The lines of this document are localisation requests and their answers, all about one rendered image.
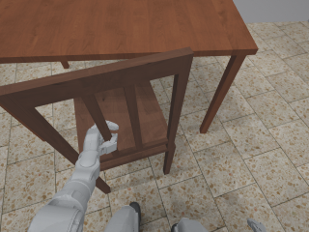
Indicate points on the robot left forearm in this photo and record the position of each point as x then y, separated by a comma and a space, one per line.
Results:
78, 189

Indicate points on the table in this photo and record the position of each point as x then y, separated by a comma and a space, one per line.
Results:
38, 31

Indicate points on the robot right hand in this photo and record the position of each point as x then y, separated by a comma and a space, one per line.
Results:
255, 225

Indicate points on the left robot upper arm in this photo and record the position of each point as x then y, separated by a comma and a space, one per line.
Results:
58, 219

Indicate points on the chair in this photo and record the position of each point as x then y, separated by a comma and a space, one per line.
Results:
119, 92

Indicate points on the robot left hand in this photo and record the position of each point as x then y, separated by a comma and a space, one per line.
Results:
93, 139

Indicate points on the left robot shin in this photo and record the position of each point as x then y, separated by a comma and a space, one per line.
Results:
127, 207

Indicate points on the left robot thigh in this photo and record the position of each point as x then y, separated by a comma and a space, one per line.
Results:
124, 220

